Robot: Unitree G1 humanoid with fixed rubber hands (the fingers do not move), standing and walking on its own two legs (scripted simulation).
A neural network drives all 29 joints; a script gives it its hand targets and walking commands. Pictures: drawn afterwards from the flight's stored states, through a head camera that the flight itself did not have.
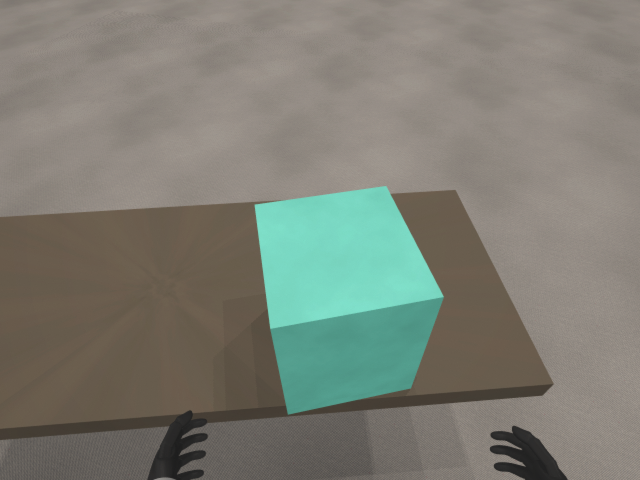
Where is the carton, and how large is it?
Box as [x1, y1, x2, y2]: [255, 186, 443, 414]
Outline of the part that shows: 386,186 255,204 270,329 288,414 410,388 443,296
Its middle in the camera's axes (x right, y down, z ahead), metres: +0.02 +0.10 +0.59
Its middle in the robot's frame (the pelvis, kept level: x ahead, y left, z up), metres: +0.39 +0.00 -0.02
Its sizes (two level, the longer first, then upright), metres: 0.210 0.200 0.250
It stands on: a table, 0.63 m high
